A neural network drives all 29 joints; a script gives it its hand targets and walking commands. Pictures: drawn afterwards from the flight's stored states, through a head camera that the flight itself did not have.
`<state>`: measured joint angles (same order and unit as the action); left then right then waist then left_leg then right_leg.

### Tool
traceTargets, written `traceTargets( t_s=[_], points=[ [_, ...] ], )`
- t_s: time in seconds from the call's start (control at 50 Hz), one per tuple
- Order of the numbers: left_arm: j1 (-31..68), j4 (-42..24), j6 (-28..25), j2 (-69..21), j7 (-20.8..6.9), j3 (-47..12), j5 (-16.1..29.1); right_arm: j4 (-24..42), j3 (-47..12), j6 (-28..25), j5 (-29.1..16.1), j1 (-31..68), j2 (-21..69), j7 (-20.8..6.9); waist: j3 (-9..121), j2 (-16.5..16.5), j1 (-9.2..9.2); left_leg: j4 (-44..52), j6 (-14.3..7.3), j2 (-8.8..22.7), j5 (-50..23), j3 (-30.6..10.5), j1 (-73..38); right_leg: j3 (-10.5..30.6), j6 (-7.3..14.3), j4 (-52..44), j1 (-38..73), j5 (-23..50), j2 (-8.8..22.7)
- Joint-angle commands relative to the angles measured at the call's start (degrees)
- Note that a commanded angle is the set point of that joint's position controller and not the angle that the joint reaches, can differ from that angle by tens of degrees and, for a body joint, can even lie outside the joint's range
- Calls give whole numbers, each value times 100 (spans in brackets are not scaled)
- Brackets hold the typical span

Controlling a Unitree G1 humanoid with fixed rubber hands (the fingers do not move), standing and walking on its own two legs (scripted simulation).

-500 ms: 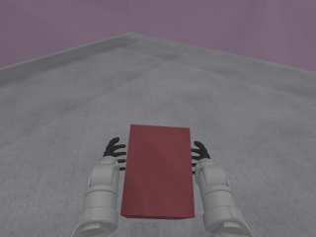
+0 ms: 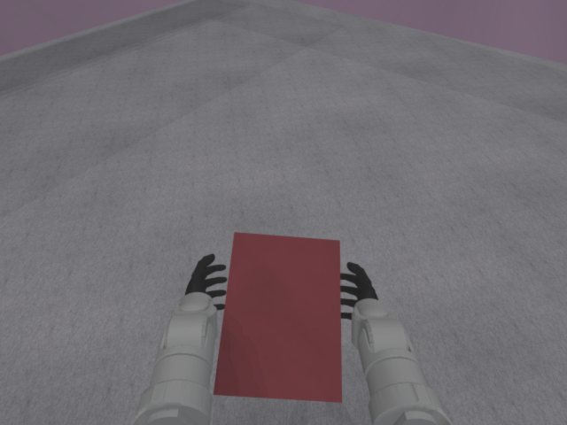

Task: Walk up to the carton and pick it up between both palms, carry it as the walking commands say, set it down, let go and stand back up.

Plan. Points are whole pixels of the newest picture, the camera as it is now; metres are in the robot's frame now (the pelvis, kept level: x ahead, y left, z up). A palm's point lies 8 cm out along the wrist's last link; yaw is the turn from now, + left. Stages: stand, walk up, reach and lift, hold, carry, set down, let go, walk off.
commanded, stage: set down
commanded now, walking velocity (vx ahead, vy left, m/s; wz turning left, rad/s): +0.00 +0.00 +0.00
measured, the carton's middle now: (278, 320) +0.33 +0.01 -0.10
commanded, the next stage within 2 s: none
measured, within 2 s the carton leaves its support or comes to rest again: neither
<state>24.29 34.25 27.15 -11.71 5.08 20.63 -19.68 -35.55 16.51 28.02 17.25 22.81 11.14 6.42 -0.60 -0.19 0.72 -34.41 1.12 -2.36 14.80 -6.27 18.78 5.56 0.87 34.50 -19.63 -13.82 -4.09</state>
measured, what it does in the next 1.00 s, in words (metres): lowers itself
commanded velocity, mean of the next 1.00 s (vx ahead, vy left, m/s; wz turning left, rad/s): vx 0.00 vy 0.00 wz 0.00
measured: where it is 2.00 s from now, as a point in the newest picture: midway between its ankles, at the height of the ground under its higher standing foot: outside the picture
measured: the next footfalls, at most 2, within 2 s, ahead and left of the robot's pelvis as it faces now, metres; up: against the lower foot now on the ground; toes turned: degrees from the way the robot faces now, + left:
none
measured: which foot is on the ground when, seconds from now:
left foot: down 0.00-1.00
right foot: down 0.00-1.00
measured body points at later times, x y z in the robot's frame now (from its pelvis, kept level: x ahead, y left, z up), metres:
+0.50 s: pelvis -0.03 +0.01 -0.05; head +0.11 +0.01 +0.38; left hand +0.35 +0.14 -0.11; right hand +0.34 -0.12 -0.11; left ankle +0.04 +0.13 -0.73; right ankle +0.05 -0.11 -0.73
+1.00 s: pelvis -0.02 +0.00 -0.12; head +0.18 -0.01 +0.29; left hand +0.38 +0.14 -0.19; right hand +0.38 -0.12 -0.21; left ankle +0.04 +0.13 -0.73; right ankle +0.05 -0.11 -0.73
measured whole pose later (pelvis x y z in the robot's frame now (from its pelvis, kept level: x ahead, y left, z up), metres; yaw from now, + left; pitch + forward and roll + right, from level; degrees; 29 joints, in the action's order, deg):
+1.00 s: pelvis -0.02 +0.00 -0.12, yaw +1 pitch +33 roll +1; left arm 37.2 37.0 7.7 -10.5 9.7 24.1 -12.5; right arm -39.2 18.5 8.7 12.5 36.1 9.4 11.9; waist 8.2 0.5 0.8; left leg -70.6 2.6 -5.8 25.2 -6.0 78.1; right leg 5.7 -0.3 71.4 -79.4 -24.2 -6.5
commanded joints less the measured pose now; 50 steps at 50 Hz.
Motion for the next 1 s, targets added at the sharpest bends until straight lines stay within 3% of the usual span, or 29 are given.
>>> traceTargets(
  t_s=[0.0,0.04,0.08,0.12,0.18,0.2,0.22,0.3,0.38,0.4,0.42,0.48,0.54,0.72,0.74,0.76,0.78,0.84,0.92,0.94,0.96,0.98],
  points=[
    [2833,394,-598,-5871,-1421,-2651,1046,235,-2445,-811,-970,3342,5922,-1393,2462,32,-157,176,-258,-358,-929,-42,-10,205,-48,-226,874,1323,-128],
    [2868,513,-778,-5778,-1395,-2553,955,156,-2413,-983,-929,3445,5844,-1360,2547,75,-111,65,-252,-378,-871,-37,197,193,-54,-106,700,1285,-136],
    [2956,540,-954,-5712,-1359,-2546,918,-16,-2286,-1133,-816,3335,5808,-1330,2600,85,-210,24,-238,-377,-822,-76,367,162,-48,-25,561,1218,-186],
    [2949,596,-1095,-5701,-1305,-2489,829,-128,-2221,-1274,-730,3382,5648,-1330,2626,43,-188,-42,-191,-389,-827,-71,495,125,-30,47,302,1094,-222],
    [2992,722,-1343,-5608,-1240,-2436,721,-107,-2227,-1539,-713,3657,5490,-1325,2887,15,-141,-226,-164,-412,-769,-50,822,82,-31,256,-18,969,-238],
    [3024,769,-1417,-5591,-1199,-2349,659,-155,-2218,-1612,-699,3729,5426,-1328,2905,22,-46,-313,-156,-411,-745,-52,897,74,-21,357,-230,867,-252],
    [3136,773,-1502,-5632,-1180,-2399,671,-144,-2234,-1713,-658,3796,5392,-1318,3046,21,-117,-402,-134,-432,-704,-21,938,64,-19,394,-397,794,-269],
    [3267,882,-1740,-5608,-1082,-2329,556,-192,-2368,-1931,-589,4211,5150,-1312,3393,11,79,-739,-94,-473,-453,62,1288,7,-34,756,-915,380,-303],
    [3693,760,-1840,-5661,-1063,-2636,693,-254,-2436,-2021,-506,4305,5162,-1246,3880,15,-87,-1054,-59,-517,-207,119,1583,-76,-86,1092,-1247,154,-338],
    [3695,803,-1849,-5671,-1053,-2605,667,-182,-2494,-2044,-541,4548,5161,-1247,4057,-68,45,-1143,-43,-532,-130,157,1686,-97,-91,1201,-1344,48,-333],
    [3709,785,-1855,-5792,-1018,-2713,715,-211,-2519,-2059,-538,4492,5169,-1265,4202,-38,-30,-1173,-27,-529,-166,149,1631,-138,-93,1290,-1446,90,-377],
    [3900,660,-1878,-5834,-998,-2781,783,-293,-2563,-2085,-546,4564,5135,-1287,4450,-123,-20,-1442,-2,-566,-150,197,1940,-137,-97,1560,-1776,89,-377],
    [4042,503,-1904,-5793,-1024,-2920,853,-336,-2584,-2078,-538,4474,5285,-1278,4765,45,-131,-1714,-4,-601,-231,238,2239,-163,-118,1793,-1944,224,-414],
    [3909,586,-1943,-5565,-1012,-2891,950,-261,-2793,-2136,-673,4490,5272,-1171,5130,160,70,-2412,-53,-727,-619,288,3174,-129,-177,2455,-2306,655,-453],
    [3846,577,-1947,-5531,-1029,-2885,949,-249,-2805,-2140,-666,4437,5201,-1152,5209,180,51,-2507,-37,-727,-748,299,3285,-133,-194,2529,-2331,825,-462],
    [3897,579,-1957,-5481,-1036,-2914,1006,-275,-2776,-2144,-644,4389,5171,-1123,5134,244,-95,-2532,-48,-732,-726,285,3350,-133,-214,2529,-2382,845,-456],
    [3934,544,-1978,-5421,-1015,-2864,1000,-318,-2814,-2157,-686,4452,5173,-1114,5204,172,117,-2627,-19,-758,-741,333,3453,-104,-201,2616,-2400,834,-459],
    [3938,578,-2008,-5364,-1023,-2858,1023,-340,-2827,-2188,-719,4377,5159,-1050,5303,297,46,-2838,-13,-775,-820,328,3731,-115,-230,2806,-2438,996,-497],
    [4051,636,-2033,-5308,-1006,-2863,1055,-188,-2906,-2252,-820,4685,5023,-973,5487,232,99,-3144,17,-796,-852,357,3953,-113,-248,3055,-2693,1044,-499],
    [4165,518,-2065,-5279,-1003,-2971,1132,-188,-2963,-2253,-856,4705,5078,-963,5658,256,34,-3250,39,-803,-850,390,4030,-130,-252,3149,-2678,1079,-526],
    [4191,534,-2068,-5297,-989,-2968,1148,-143,-3009,-2269,-906,4746,5067,-941,5729,179,119,-3311,54,-817,-923,405,4044,-109,-247,3220,-2667,1153,-521],
    [4188,536,-2065,-5287,-987,-2995,1180,-118,-3017,-2279,-925,4827,5005,-929,5766,230,65,-3348,52,-815,-931,400,4051,-148,-275,3281,-2738,1160,-532]
  ],
)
